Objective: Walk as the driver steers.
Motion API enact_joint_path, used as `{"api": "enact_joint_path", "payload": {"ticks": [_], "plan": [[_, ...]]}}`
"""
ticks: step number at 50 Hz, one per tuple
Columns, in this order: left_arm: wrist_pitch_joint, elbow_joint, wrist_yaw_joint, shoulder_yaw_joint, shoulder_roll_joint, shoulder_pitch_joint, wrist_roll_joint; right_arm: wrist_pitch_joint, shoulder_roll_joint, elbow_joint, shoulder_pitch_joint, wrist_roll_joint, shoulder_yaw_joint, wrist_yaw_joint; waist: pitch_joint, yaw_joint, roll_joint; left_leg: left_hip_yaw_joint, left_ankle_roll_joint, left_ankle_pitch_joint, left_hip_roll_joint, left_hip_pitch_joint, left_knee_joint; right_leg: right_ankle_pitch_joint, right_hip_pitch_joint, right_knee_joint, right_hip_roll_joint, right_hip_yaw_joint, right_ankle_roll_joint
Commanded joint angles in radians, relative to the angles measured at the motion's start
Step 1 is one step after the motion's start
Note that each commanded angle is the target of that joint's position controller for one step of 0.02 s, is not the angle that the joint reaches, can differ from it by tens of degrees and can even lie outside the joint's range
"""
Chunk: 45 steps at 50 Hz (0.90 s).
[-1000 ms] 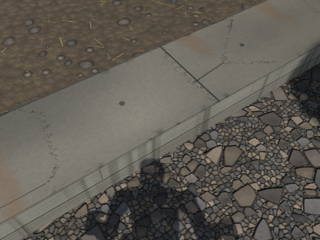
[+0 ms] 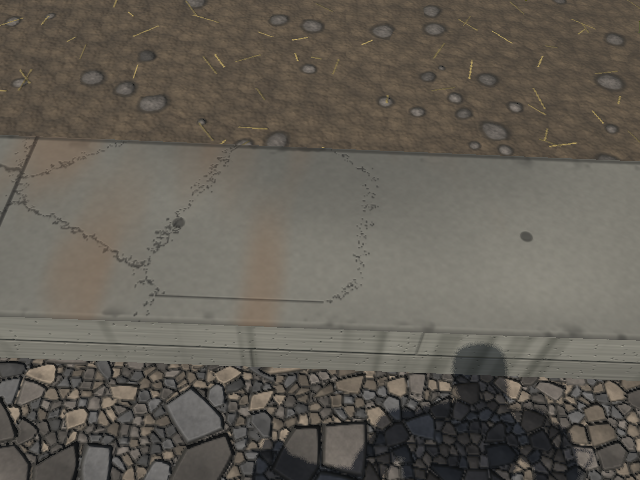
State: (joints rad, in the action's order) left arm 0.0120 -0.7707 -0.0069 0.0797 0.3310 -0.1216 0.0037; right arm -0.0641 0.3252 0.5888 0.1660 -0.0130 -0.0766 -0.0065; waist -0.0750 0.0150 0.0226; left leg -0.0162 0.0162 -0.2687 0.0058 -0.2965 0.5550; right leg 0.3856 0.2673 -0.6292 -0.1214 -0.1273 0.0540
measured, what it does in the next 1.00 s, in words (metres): steps on the spot: right foot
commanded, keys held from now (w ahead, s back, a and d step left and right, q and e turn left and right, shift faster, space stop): q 0.24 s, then no key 0.76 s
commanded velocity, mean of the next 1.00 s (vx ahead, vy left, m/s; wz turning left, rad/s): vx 0.00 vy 0.00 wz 0.28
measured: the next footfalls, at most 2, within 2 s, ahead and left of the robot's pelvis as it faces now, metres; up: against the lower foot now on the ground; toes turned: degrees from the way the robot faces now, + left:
right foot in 0.44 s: +0.09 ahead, -0.12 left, +0.00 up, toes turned +15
left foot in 1.90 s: +0.34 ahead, +0.21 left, +0.00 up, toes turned +14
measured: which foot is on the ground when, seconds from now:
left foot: down 0.00-1.00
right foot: up 0.00-0.42, down 0.44-1.00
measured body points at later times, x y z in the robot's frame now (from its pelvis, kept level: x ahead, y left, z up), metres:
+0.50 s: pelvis +0.02 -0.01 +0.00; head +0.04 -0.01 +0.45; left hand +0.10 +0.30 -0.09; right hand +0.25 -0.23 -0.09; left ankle +0.00 +0.11 -0.72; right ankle +0.05 -0.13 -0.73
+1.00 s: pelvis +0.02 +0.01 +0.00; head +0.02 +0.01 +0.45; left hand +0.07 +0.30 -0.11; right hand +0.20 -0.21 -0.11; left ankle -0.02 +0.13 -0.73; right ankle +0.05 -0.13 -0.73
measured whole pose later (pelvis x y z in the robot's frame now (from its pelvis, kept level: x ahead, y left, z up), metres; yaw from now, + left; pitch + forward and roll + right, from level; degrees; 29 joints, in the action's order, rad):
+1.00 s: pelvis +0.02 +0.01 +0.00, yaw +14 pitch -2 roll +0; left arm -0.01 -0.82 -0.01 0.01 0.27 -0.17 -0.01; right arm -0.01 0.25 0.76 0.22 0.02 -0.02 0.02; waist -0.04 0.01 0.00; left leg 0.09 0.00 -0.31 -0.03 -0.19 0.53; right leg 0.28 0.21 -0.52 -0.02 0.03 0.03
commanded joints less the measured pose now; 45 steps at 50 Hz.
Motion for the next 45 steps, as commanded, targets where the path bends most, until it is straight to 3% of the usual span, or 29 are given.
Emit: {"api": "enact_joint_path", "payload": {"ticks": [1, 2, 3, 4, 5, 7, 11, 14, 18, 21, 22, 23, 24, 25, 26, 29, 31, 32, 33, 34, 35, 36, 37, 45], "plan": [[-0.021, 0.115, -0.007, 0.016, 0.091, 0.085, -0.030, 0.043, 0.250, -0.065, 0.147, 0.040, -0.073, 0.007, 0.243, -0.105, -0.227, 0.548, 0.352, 0.642, 0.386, 0.335, -0.196, 0.315, 0.384, -0.524, 0.101, 0.158, 0.028], [-0.017, 0.118, -0.010, 0.023, 0.111, 0.090, -0.004, 0.063, 0.222, -0.055, 0.105, 0.037, -0.061, 0.005, 0.202, -0.073, -0.186, 0.453, 0.311, 0.556, 0.331, 0.294, -0.209, 0.236, 0.393, -0.563, 0.080, 0.188, 0.011], [-0.013, 0.102, -0.016, 0.028, 0.115, 0.065, -0.001, 0.070, 0.197, -0.053, 0.048, 0.019, -0.057, 0.010, 0.168, -0.041, -0.149, 0.386, 0.251, 0.454, 0.270, 0.260, -0.211, 0.147, 0.392, -0.536, 0.064, 0.196, 0.003], [-0.010, 0.093, -0.022, 0.032, 0.126, 0.059, -0.010, 0.067, 0.171, -0.057, 0.004, 0.003, -0.047, 0.016, 0.146, -0.027, -0.138, 0.359, 0.215, 0.417, 0.240, 0.234, -0.212, 0.082, 0.391, -0.500, 0.059, 0.201, 0.005], [-0.009, 0.089, -0.023, 0.034, 0.126, 0.047, -0.016, 0.064, 0.165, -0.062, -0.018, 0.001, -0.039, 0.023, 0.146, -0.012, -0.148, 0.335, 0.206, 0.444, 0.215, 0.187, -0.216, 0.030, 0.344, -0.503, 0.073, 0.194, 0.012], [-0.010, 0.086, -0.019, 0.029, 0.105, 0.019, -0.011, 0.060, 0.160, -0.067, -0.022, 0.009, -0.034, 0.031, 0.169, 0.000, -0.154, 0.320, 0.209, 0.441, 0.191, 0.170, -0.220, -0.032, 0.301, -0.473, 0.098, 0.188, 0.025], [-0.011, 0.102, -0.020, 0.018, 0.080, 0.048, -0.009, 0.055, 0.174, -0.059, -0.002, 0.005, -0.040, 0.039, 0.157, -0.022, -0.164, 0.365, 0.209, 0.331, 0.174, 0.178, -0.211, -0.052, 0.279, -0.277, 0.121, 0.205, 0.040], [-0.016, 0.101, -0.012, 0.014, 0.077, 0.043, -0.005, 0.047, 0.176, -0.059, -0.011, 0.011, -0.039, 0.036, 0.151, -0.034, -0.178, 0.396, 0.209, 0.244, 0.172, 0.143, -0.198, -0.042, 0.212, -0.168, 0.126, 0.204, 0.036], [-0.026, 0.111, 0.002, 0.012, 0.080, 0.035, 0.000, 0.039, 0.162, -0.048, -0.021, 0.015, -0.028, 0.023, 0.149, -0.045, -0.187, 0.442, 0.205, 0.291, 0.171, 0.110, -0.160, -0.021, 0.110, -0.057, 0.129, 0.184, 0.017], [-0.041, 0.101, 0.014, 0.005, 0.058, -0.023, -0.009, 0.036, 0.122, -0.039, -0.048, 0.004, -0.008, 0.022, 0.153, 0.006, -0.161, 0.434, 0.145, 0.283, 0.121, 0.074, -0.108, -0.233, -0.058, 0.234, 0.121, 0.169, -0.024], [-0.045, 0.108, 0.011, 0.008, 0.092, -0.034, -0.026, 0.041, 0.091, -0.030, -0.011, 0.015, 0.003, 0.023, 0.166, -0.008, -0.098, 0.399, 0.089, 0.172, 0.078, 0.025, -0.067, -0.362, -0.149, 0.272, 0.033, 0.243, -0.056], [-0.042, 0.123, 0.005, 0.017, 0.164, -0.023, -0.037, 0.049, 0.062, -0.023, 0.060, 0.038, 0.012, 0.021, 0.180, -0.069, 0.102, 0.271, 0.026, -0.083, -0.041, -0.044, 0.075, -0.577, -0.204, 0.276, -0.127, 0.399, -0.135], [-0.042, 0.104, 0.005, 0.004, 0.125, 0.002, -0.047, 0.052, 0.084, -0.032, 0.031, 0.033, 0.004, 0.026, 0.145, -0.071, 0.207, 0.183, -0.021, -0.226, -0.067, -0.061, 0.097, -0.529, -0.092, 0.311, -0.210, 0.514, -0.276], [-0.048, 0.122, 0.006, -0.009, 0.083, 0.038, -0.038, 0.050, 0.131, -0.020, 0.015, 0.032, -0.008, 0.033, 0.122, -0.050, 0.166, 0.173, -0.051, -0.250, -0.037, -0.040, 0.168, -0.473, -0.070, 0.327, -0.197, 0.500, -0.300], [-0.049, 0.113, 0.003, -0.010, 0.083, 0.035, -0.032, 0.047, 0.131, -0.021, -0.015, 0.026, -0.013, 0.035, 0.119, -0.036, 0.162, 0.160, -0.063, -0.233, -0.037, -0.061, 0.191, -0.455, -0.094, 0.321, -0.168, 0.475, -0.279], [-0.049, 0.099, -0.005, -0.012, 0.100, 0.043, -0.011, 0.034, 0.071, 0.003, -0.003, 0.022, 0.000, 0.031, 0.119, -0.035, 0.134, 0.135, -0.096, -0.209, 0.004, -0.039, 0.139, -0.506, -0.121, 0.281, -0.115, 0.387, -0.232], [-0.035, 0.093, -0.003, -0.018, 0.085, 0.043, -0.004, 0.039, 0.029, 0.036, 0.027, 0.018, 0.012, 0.024, 0.131, -0.044, 0.126, 0.081, -0.091, -0.022, -0.012, 0.072, -0.070, -0.530, -0.108, 0.239, -0.053, 0.308, -0.196], [-0.033, 0.085, 0.000, -0.022, 0.076, 0.011, -0.004, 0.038, 0.035, 0.045, 0.021, 0.021, 0.012, 0.022, 0.135, -0.033, 0.121, 0.080, -0.082, 0.098, -0.016, 0.130, -0.152, -0.504, -0.099, 0.233, -0.031, 0.289, -0.170], [-0.039, 0.078, 0.005, -0.028, 0.067, -0.018, -0.010, 0.036, 0.065, 0.039, 0.007, 0.028, 0.007, 0.023, 0.146, -0.019, 0.093, 0.120, -0.068, 0.207, 0.013, 0.184, -0.162, -0.431, -0.078, 0.230, -0.016, 0.282, -0.134], [-0.049, 0.076, 0.014, -0.031, 0.067, -0.043, -0.023, 0.033, 0.109, 0.028, -0.002, 0.028, 0.000, 0.028, 0.149, 0.009, 0.023, 0.163, -0.039, 0.334, 0.059, 0.211, -0.127, -0.338, -0.048, 0.215, 0.017, 0.254, -0.099], [-0.052, 0.073, 0.017, -0.033, 0.060, -0.055, -0.022, 0.032, 0.122, 0.051, 0.005, 0.025, -0.007, 0.024, 0.150, 0.025, -0.065, 0.154, 0.000, 0.224, 0.042, 0.153, -0.090, -0.237, -0.073, 0.217, 0.067, 0.191, -0.068], [-0.051, 0.069, 0.017, -0.034, 0.072, -0.017, -0.022, 0.035, 0.084, 0.044, 0.001, 0.025, 0.001, 0.018, 0.130, -0.006, -0.039, 0.157, 0.013, 0.173, 0.035, 0.121, -0.106, -0.212, -0.082, 0.189, 0.074, 0.178, -0.051], [-0.050, 0.072, 0.016, -0.037, 0.059, 0.000, -0.020, 0.039, 0.065, 0.054, 0.003, 0.032, 0.008, 0.017, 0.119, -0.005, -0.043, 0.165, 0.011, 0.154, 0.039, 0.106, -0.122, -0.214, -0.077, 0.181, 0.075, 0.170, -0.049], [-0.034, 0.035, -0.002, -0.043, 0.051, -0.021, -0.015, 0.060, 0.057, 0.097, 0.029, 0.030, 0.019, 0.028, 0.078, -0.003, -0.059, 0.164, -0.001, 0.159, 0.028, 0.076, -0.126, -0.247, -0.073, 0.169, 0.076, 0.167, -0.040]]}}
Keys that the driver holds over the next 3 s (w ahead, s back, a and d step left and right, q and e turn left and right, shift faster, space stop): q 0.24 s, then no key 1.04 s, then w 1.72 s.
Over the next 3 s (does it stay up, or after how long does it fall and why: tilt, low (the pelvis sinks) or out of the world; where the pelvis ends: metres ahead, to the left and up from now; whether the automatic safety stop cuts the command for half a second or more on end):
stays up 0.84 0.09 0.16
